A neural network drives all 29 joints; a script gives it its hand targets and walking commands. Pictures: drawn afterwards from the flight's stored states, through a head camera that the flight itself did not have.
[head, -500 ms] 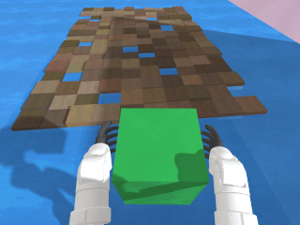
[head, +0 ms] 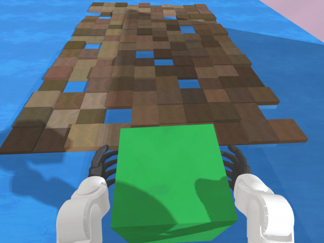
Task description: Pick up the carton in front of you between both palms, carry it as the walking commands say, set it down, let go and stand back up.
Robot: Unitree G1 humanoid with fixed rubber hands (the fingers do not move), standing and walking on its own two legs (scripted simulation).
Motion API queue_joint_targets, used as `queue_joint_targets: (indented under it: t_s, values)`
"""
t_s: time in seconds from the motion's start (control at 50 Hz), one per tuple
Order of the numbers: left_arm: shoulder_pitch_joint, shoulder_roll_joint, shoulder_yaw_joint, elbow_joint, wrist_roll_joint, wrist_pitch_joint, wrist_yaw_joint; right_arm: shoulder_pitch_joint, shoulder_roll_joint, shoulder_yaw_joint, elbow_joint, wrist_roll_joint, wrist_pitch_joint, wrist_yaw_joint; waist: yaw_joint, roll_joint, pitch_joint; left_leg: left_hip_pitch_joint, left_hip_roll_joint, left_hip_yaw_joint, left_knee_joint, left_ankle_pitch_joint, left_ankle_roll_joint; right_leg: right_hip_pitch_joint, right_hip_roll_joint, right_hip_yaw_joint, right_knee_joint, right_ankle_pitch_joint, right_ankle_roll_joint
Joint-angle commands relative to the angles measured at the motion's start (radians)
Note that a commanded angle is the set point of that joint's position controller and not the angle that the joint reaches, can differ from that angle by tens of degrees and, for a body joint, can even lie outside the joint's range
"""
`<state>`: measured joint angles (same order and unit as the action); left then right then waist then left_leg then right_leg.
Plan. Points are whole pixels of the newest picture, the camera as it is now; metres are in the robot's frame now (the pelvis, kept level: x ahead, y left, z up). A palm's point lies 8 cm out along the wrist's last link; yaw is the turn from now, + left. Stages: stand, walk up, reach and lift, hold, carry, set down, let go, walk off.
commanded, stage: carry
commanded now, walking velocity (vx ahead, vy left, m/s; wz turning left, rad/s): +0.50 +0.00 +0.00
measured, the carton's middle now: (169, 189) +0.26 +0.01 +0.02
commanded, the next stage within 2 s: none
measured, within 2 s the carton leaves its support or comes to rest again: neither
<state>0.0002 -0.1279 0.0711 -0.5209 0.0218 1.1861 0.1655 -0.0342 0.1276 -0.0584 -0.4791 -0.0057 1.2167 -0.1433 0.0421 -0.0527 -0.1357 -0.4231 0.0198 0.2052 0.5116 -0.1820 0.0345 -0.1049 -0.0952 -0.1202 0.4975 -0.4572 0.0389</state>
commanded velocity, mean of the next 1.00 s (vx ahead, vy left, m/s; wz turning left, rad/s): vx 0.50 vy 0.00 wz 0.00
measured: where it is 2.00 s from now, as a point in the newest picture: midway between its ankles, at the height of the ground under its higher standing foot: (170, 115)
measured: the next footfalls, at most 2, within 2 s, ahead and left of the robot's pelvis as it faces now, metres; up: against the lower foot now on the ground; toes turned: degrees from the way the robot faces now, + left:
right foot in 0.40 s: +0.43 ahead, -0.10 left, +0.00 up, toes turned -10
left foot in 0.88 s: +0.77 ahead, +0.12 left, +0.00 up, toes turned +13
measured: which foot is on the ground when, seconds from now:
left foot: down 0.00-0.40, up 0.42-0.86, down 0.88-1.00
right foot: down 0.00-0.00, up 0.02-0.38, down 0.40-0.92, up 0.94-1.00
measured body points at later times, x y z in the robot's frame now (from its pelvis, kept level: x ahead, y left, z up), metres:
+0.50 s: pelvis +0.33 -0.03 +0.00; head +0.31 -0.03 +0.45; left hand +0.56 +0.14 +0.07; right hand +0.59 -0.16 +0.07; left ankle +0.12 +0.07 -0.63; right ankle +0.39 -0.10 -0.73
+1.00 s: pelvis +0.66 +0.02 +0.00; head +0.68 +0.03 +0.45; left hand +0.94 +0.17 +0.10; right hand +0.93 -0.13 +0.11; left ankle +0.73 +0.11 -0.73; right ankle +0.47 -0.08 -0.63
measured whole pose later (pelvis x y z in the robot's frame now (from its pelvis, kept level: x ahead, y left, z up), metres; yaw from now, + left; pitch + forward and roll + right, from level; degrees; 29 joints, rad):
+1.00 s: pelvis +0.66 +0.02 +0.00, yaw -1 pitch +4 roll +1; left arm -0.10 -0.12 0.11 -0.60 -0.02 1.19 0.16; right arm -0.10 0.13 -0.07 -0.57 0.01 1.20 -0.17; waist -0.03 -0.05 -0.04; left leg -0.45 0.06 0.25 0.59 -0.20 0.07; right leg -0.27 -0.07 -0.07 1.15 -0.46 -0.02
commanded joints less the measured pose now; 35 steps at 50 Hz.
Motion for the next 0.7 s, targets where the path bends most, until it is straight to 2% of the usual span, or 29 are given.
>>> queue_joint_targets:
  t_s: [0.0,0.02,0.04,0.06,0.1,0.16,0.2,0.24,0.28,0.3,0.32,0.34,0.36,0.38,0.4,0.42,0.44,0.48,0.54,0.62,0.68]
  values:
    - [-0.435,-0.751,-0.627,-0.095,-0.318,0.014,-0.097,-0.361,0.712,0.526,-0.138,0.192,-0.042,0.03,-0.086,0.116,-0.184,0.612,0.398,-0.602,-0.249,0.136,0.217,-0.684,0.011,0.086,0.637,-0.057,-0.05]
    - [-0.397,-0.761,-0.619,-0.071,-0.305,0.008,-0.103,-0.381,0.739,0.56,-0.157,0.212,-0.043,0.039,-0.072,0.068,-0.168,0.567,0.372,-0.525,-0.277,0.126,0.18,-0.665,-0.019,0.089,0.577,0.0,-0.051]
    - [-0.367,-0.774,-0.609,-0.052,-0.286,0.003,-0.107,-0.39,0.761,0.582,-0.16,0.222,-0.046,0.05,-0.067,0.08,-0.165,0.529,0.35,-0.461,-0.304,0.108,0.146,-0.62,-0.04,0.086,0.512,0.051,-0.052]
    - [-0.329,-0.782,-0.598,-0.039,-0.264,-0.004,-0.109,-0.388,0.77,0.605,-0.169,0.235,-0.05,0.061,-0.068,0.1,-0.17,0.514,0.334,-0.424,-0.317,0.098,0.133,-0.585,-0.031,0.067,0.452,0.053,-0.047]
    - [-0.276,-0.807,-0.598,-0.026,-0.226,-0.017,-0.11,-0.386,0.771,0.655,-0.194,0.264,-0.055,0.09,-0.068,0.139,-0.153,0.502,0.299,-0.332,-0.33,0.175,0.115,-0.562,-0.001,0.009,0.335,0.132,-0.046]
    - [-0.258,-0.801,-0.591,-0.028,-0.179,-0.029,-0.107,-0.404,0.74,0.694,-0.22,0.289,-0.056,0.124,-0.071,0.159,-0.096,0.5,0.245,-0.222,-0.321,0.279,0.099,-0.525,0.04,-0.052,0.164,0.242,-0.045]
    - [-0.297,-0.766,-0.596,-0.042,-0.17,-0.028,-0.099,-0.415,0.689,0.684,-0.211,0.295,-0.054,0.132,-0.072,0.193,-0.049,0.487,0.218,-0.165,-0.311,0.334,0.079,-0.501,0.069,-0.092,0.083,0.311,-0.047]
    - [-0.313,-0.728,-0.607,-0.053,-0.175,-0.017,-0.093,-0.382,0.644,0.66,-0.183,0.281,-0.047,0.128,-0.071,0.227,-0.026,0.47,0.213,-0.128,-0.288,0.382,0.067,-0.443,0.083,-0.127,0.04,0.352,-0.058]
    - [-0.304,-0.7,-0.613,-0.053,-0.187,-0.005,-0.089,-0.351,0.614,0.629,-0.158,0.262,-0.036,0.119,-0.055,0.242,-0.051,0.418,0.204,-0.067,-0.177,0.533,0.047,-0.27,0.118,-0.173,0.006,0.369,-0.071]
    - [-0.288,-0.69,-0.61,-0.043,-0.19,0.001,-0.089,-0.334,0.604,0.615,-0.146,0.25,-0.03,0.114,-0.04,0.228,-0.086,0.372,0.182,-0.013,-0.062,0.61,0.024,-0.135,0.138,-0.195,-0.015,0.348,-0.084]
    - [-0.279,-0.684,-0.604,-0.032,-0.19,0.006,-0.089,-0.31,0.596,0.604,-0.128,0.237,-0.022,0.11,-0.027,0.19,-0.145,0.277,0.149,0.022,0.096,0.571,-0.005,0.046,0.119,-0.171,-0.012,0.322,-0.104]
    - [-0.269,-0.683,-0.602,-0.024,-0.19,0.008,-0.092,-0.324,0.589,0.593,-0.126,0.229,-0.018,0.107,-0.001,0.089,-0.207,0.097,0.097,0.009,0.327,0.371,-0.032,0.235,-0.004,0.04,-0.054,0.187,-0.146]
    - [-0.288,-0.682,-0.608,-0.025,-0.199,0.007,-0.096,-0.327,0.605,0.594,-0.142,0.225,-0.014,0.108,-0.013,-0.172,-0.244,-0.157,-0.027,-0.016,0.65,-0.073,-0.061,0.355,-0.282,0.528,-0.206,0.107,-0.257]
    - [-0.298,-0.723,-0.622,-0.034,-0.225,0.004,-0.107,-0.332,0.622,0.608,-0.145,0.229,-0.013,0.112,-0.025,-0.194,-0.233,-0.275,-0.022,-0.131,0.809,-0.281,-0.03,0.351,-0.342,0.633,-0.267,0.27,-0.313]
    - [-0.324,-0.768,-0.644,-0.046,-0.244,-0.002,-0.119,-0.353,0.669,0.611,-0.132,0.234,-0.02,0.118,-0.025,-0.083,-0.212,-0.296,0.042,-0.188,0.852,-0.277,-0.012,0.308,-0.33,0.567,-0.247,0.39,-0.298]
    - [-0.345,-0.822,-0.66,-0.038,-0.257,-0.013,-0.133,-0.351,0.725,0.617,-0.121,0.227,-0.033,0.125,-0.026,-0.01,-0.198,-0.3,0.075,-0.197,0.82,-0.244,-0.009,0.253,-0.312,0.488,-0.25,0.433,-0.273]
    - [-0.366,-0.863,-0.679,-0.044,-0.266,-0.024,-0.147,-0.338,0.764,0.616,-0.101,0.209,-0.047,0.133,-0.028,0.056,-0.172,-0.25,0.109,-0.212,0.747,-0.177,-0.007,0.179,-0.294,0.405,-0.261,0.435,-0.228]
    - [-0.399,-0.916,-0.715,-0.068,-0.29,-0.048,-0.169,-0.321,0.834,0.635,-0.092,0.197,-0.077,0.144,-0.029,0.021,-0.169,-0.166,0.12,-0.185,0.567,-0.114,-0.025,0.087,-0.244,0.271,-0.313,0.381,-0.182]
    - [-0.372,-0.901,-0.715,-0.05,-0.291,-0.065,-0.187,-0.293,0.849,0.634,-0.066,0.164,-0.11,0.141,-0.027,-0.05,-0.156,-0.174,0.105,-0.125,0.406,-0.042,-0.026,0.08,-0.203,0.152,-0.348,0.34,-0.176]
    - [-0.304,-0.835,-0.689,-0.022,-0.272,-0.075,-0.191,-0.282,0.816,0.651,-0.097,0.155,-0.123,0.122,-0.027,-0.091,-0.091,-0.202,0.079,-0.043,0.182,0.079,-0.04,0.144,-0.151,0.032,-0.34,0.462,-0.162]
    - [-0.274,-0.783,-0.664,-0.035,-0.255,-0.071,-0.178,-0.307,0.778,0.676,-0.142,0.178,-0.112,0.113,-0.023,-0.115,-0.031,-0.184,0.06,0.008,0.077,0.12,-0.038,0.146,-0.137,-0.016,-0.314,0.536,-0.154]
